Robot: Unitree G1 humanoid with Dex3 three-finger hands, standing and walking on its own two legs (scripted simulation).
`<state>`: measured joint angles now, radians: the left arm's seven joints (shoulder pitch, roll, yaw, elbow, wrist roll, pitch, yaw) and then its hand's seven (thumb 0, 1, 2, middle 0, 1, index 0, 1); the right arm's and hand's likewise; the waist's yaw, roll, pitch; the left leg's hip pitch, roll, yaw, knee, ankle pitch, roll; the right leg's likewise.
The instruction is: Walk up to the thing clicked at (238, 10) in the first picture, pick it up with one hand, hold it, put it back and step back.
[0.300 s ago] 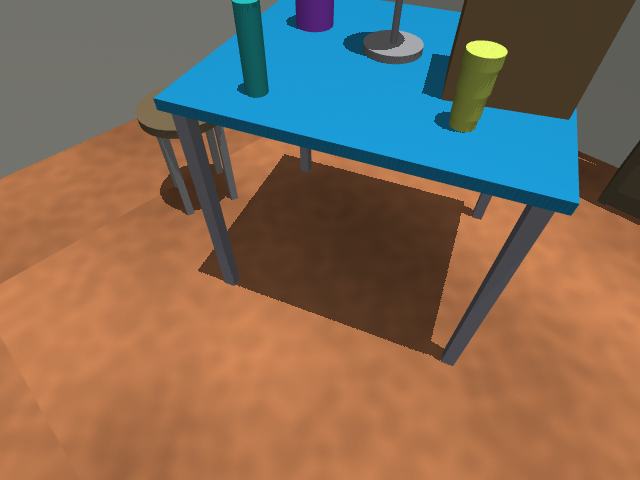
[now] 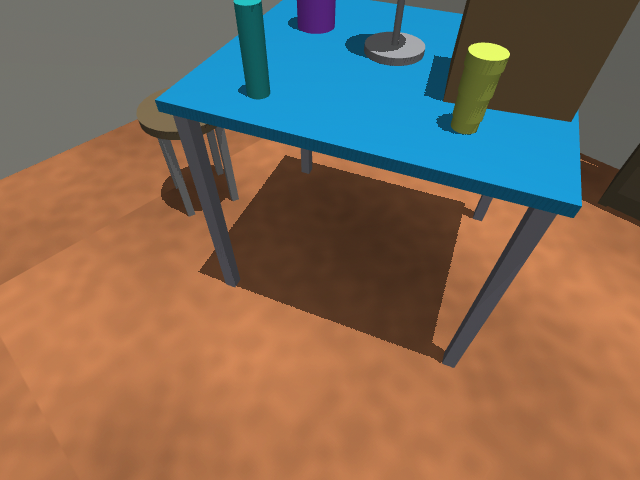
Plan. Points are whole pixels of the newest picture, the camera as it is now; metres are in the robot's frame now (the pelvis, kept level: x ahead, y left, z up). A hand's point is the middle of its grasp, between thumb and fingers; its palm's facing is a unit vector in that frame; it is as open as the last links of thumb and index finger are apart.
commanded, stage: stand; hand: left
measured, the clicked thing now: (253, 51) +0.91 +0.18 +0.09
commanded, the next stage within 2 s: walk up in 0.82 s
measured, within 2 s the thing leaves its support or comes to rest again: neither
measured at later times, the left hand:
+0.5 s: hand out of the picture +0.08 +0.25 -0.16, palm faces -0.03 -0.94 -0.33, open 7.4 cm
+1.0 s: hand out of the picture +0.06 +0.30 -0.16, palm faces -0.04 -0.92 -0.38, open 7.4 cm
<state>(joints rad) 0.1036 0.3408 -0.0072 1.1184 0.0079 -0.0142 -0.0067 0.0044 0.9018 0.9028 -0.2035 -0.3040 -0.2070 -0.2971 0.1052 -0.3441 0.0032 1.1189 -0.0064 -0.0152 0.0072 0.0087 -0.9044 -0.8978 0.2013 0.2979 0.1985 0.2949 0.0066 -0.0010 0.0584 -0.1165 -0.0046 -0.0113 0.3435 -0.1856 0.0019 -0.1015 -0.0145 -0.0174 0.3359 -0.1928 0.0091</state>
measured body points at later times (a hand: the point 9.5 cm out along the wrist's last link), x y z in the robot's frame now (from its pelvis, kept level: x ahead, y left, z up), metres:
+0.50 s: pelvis +0.00 +0.00 +0.00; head +0.01 +0.01 +0.45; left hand +0.08 +0.30 -0.13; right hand +0.08 -0.30 -0.13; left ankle +0.00 +0.12 -0.75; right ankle +0.00 -0.12 -0.75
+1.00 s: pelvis +0.02 +0.03 -0.01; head +0.04 +0.02 +0.44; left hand +0.06 +0.34 -0.13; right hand +0.10 -0.30 -0.12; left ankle +0.04 +0.16 -0.72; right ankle -0.01 -0.12 -0.75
